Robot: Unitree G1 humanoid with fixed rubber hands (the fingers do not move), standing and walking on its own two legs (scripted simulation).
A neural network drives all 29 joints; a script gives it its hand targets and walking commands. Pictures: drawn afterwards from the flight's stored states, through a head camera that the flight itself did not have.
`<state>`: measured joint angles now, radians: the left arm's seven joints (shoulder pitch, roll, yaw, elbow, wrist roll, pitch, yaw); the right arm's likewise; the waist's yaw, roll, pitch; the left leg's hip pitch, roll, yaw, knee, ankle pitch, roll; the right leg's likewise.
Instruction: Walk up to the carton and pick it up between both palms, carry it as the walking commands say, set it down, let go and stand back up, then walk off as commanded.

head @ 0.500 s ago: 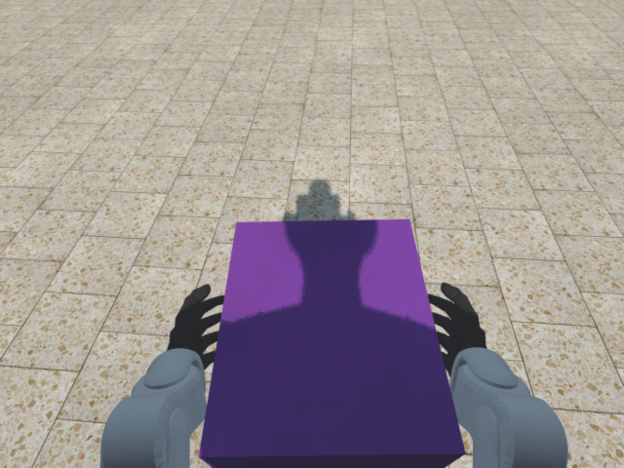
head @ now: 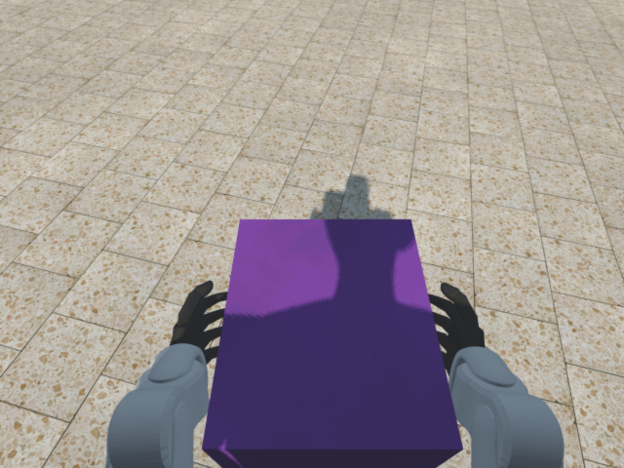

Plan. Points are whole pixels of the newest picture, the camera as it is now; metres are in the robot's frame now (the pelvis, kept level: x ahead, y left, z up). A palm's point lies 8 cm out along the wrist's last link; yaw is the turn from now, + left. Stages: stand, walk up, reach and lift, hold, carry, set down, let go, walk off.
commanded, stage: carry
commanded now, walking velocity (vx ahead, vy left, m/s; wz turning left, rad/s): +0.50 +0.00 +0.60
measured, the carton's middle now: (325, 361) +0.27 -0.01 +0.00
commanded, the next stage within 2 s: none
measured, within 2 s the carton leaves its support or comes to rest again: neither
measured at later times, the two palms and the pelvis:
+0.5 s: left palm (160, 187) +0.49 +0.23 +0.09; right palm (339, 142) +0.61 -0.04 +0.09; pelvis +0.33 +0.00 -0.01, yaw +21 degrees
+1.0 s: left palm (119, 157) +0.59 +0.32 +0.07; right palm (266, 98) +0.77 +0.09 +0.07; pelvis +0.48 +0.05 -0.01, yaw +37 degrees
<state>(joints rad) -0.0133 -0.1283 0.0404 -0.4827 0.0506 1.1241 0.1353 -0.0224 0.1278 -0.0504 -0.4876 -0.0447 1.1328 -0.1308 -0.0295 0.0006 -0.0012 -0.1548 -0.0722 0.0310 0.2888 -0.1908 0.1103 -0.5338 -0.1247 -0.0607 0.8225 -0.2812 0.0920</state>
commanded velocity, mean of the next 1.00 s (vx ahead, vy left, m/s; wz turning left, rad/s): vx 0.05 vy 0.00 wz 0.60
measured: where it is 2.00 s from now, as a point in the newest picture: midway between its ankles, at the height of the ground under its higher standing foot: (339, 410)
